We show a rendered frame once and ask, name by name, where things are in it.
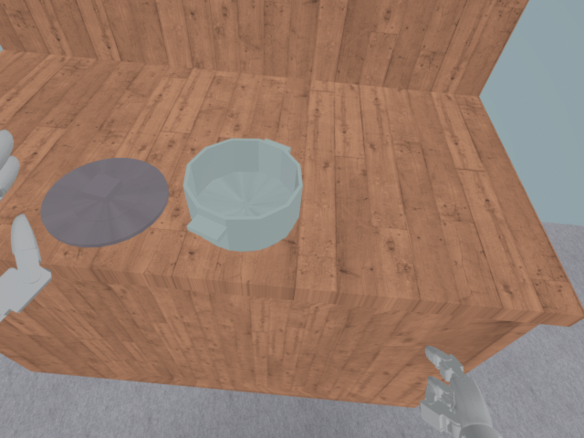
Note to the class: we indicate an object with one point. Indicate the table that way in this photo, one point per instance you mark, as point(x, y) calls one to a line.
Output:
point(414, 228)

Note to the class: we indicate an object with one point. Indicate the lid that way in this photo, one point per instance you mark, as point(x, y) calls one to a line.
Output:
point(78, 221)

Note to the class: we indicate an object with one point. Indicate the pot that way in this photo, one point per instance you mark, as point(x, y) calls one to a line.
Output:
point(243, 194)

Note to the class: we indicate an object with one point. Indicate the robot right hand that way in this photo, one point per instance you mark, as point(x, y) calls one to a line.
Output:
point(461, 404)

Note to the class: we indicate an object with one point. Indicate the robot left hand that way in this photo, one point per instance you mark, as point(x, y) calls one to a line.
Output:
point(18, 287)

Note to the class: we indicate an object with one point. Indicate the knob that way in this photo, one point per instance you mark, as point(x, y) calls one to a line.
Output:
point(102, 188)

